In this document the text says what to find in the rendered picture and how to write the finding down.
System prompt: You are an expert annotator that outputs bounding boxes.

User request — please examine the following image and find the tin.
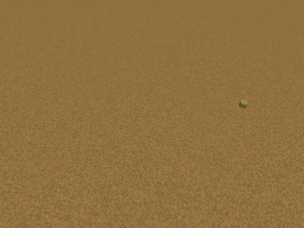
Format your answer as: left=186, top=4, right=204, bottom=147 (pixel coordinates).
left=239, top=100, right=248, bottom=107

